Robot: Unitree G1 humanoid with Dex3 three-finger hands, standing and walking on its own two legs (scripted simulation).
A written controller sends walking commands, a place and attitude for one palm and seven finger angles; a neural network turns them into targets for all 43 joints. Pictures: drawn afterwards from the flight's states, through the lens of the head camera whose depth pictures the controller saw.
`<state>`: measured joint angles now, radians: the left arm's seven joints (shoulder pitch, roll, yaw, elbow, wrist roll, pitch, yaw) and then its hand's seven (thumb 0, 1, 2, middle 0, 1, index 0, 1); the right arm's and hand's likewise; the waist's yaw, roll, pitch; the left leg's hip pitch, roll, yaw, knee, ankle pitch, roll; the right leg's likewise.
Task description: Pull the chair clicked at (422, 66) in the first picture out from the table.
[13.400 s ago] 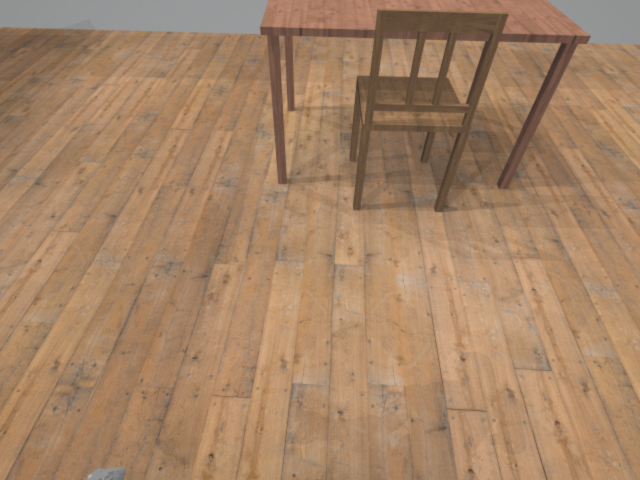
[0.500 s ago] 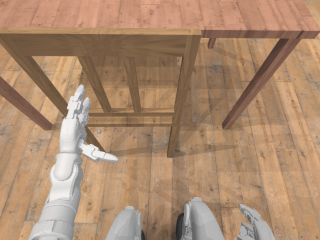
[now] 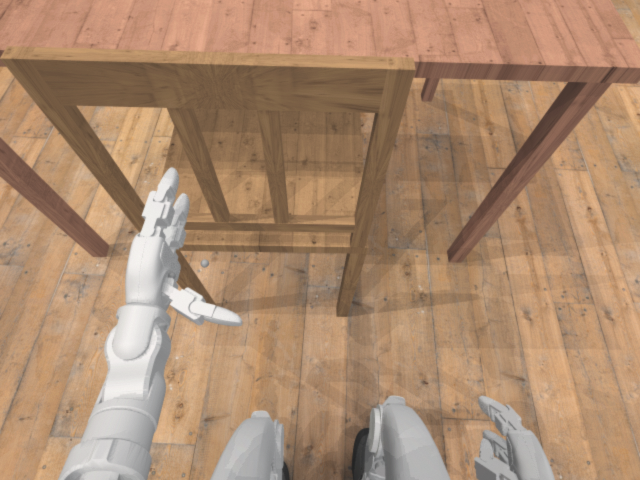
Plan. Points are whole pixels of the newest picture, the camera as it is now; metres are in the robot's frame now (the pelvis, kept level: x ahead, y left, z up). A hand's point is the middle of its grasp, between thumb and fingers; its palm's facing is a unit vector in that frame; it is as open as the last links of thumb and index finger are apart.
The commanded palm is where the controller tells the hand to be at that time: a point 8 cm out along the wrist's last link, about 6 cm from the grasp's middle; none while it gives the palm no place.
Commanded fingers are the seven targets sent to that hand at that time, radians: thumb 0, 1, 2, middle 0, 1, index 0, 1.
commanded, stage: push the fingers through the gap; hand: left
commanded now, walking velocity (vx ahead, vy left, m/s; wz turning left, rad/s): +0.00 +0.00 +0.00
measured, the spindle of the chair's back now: (204, 171) +0.51 +0.18 +0.00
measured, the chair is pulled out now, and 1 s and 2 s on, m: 0.00 0.00 0.00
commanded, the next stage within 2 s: hook a spindle and tug to test in 1.56 s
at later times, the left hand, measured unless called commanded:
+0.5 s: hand (203, 224) +0.42 +0.16 +0.02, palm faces +0.00 -1.00 -0.04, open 16.9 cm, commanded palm +0.40 +0.21 +0.02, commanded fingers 0.00 -0.50 0.30 -0.06 -0.08 -0.06 -0.08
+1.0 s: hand (219, 192) +0.47 +0.15 +0.02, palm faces +0.00 -1.00 -0.04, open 16.9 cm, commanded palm +0.45 +0.19 +0.02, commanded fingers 0.00 -0.50 0.30 -0.06 -0.08 -0.06 -0.08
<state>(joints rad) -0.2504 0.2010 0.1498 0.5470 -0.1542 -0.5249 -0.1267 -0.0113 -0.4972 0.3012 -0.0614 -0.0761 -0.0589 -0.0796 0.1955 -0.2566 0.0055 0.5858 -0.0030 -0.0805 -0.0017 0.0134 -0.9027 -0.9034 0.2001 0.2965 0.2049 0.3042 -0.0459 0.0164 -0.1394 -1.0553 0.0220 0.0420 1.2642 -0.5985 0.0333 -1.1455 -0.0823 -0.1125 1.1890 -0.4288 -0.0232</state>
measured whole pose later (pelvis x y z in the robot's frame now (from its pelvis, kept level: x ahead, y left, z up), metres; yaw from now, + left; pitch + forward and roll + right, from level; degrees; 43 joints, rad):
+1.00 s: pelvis +0.00 +0.01 -0.01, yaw -1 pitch +26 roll -2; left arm -0.69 0.29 0.28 0.97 -0.09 -0.55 -0.10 -0.01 -0.50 0.30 -0.06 -0.08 -0.06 -0.08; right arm 0.27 -0.26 0.01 0.64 -0.03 0.00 0.02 0.01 -0.90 -0.90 0.20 0.30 0.21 0.30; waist -0.12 0.03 -0.13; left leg -1.13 0.03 0.05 1.28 -0.60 0.05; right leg -1.22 -0.08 -0.10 1.19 -0.41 -0.01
